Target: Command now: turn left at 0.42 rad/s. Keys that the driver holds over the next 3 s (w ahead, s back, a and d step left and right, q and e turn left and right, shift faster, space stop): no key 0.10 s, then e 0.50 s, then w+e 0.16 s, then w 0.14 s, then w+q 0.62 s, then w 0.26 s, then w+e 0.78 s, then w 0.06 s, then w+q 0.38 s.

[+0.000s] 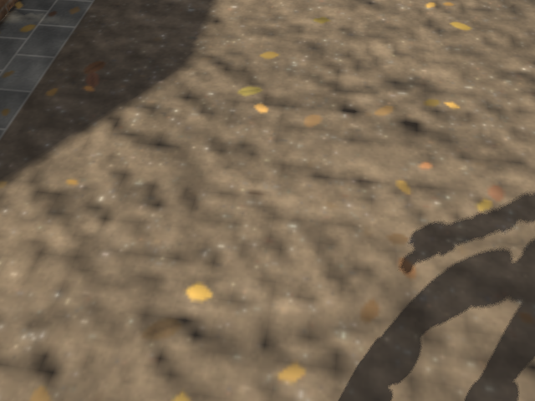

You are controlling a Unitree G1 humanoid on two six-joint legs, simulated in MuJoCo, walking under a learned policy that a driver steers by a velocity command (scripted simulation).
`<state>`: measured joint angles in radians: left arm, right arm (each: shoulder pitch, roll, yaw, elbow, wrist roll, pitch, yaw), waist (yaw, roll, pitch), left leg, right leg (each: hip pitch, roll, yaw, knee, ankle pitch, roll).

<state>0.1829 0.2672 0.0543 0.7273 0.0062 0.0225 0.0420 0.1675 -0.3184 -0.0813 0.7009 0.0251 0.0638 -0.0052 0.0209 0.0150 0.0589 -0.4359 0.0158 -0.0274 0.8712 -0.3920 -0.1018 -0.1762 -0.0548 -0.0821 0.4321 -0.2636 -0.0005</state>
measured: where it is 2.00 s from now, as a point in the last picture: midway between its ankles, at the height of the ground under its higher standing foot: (300, 311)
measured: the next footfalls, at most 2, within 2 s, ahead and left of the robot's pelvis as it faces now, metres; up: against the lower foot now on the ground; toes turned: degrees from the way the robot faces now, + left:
left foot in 0.10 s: +0.05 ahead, +0.14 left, +0.00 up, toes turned +3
right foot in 0.58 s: +0.00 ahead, -0.09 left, +0.00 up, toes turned -11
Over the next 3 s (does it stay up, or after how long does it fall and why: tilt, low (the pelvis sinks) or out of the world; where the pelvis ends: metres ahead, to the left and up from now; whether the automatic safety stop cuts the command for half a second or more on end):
stays up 1.14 -0.16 0.00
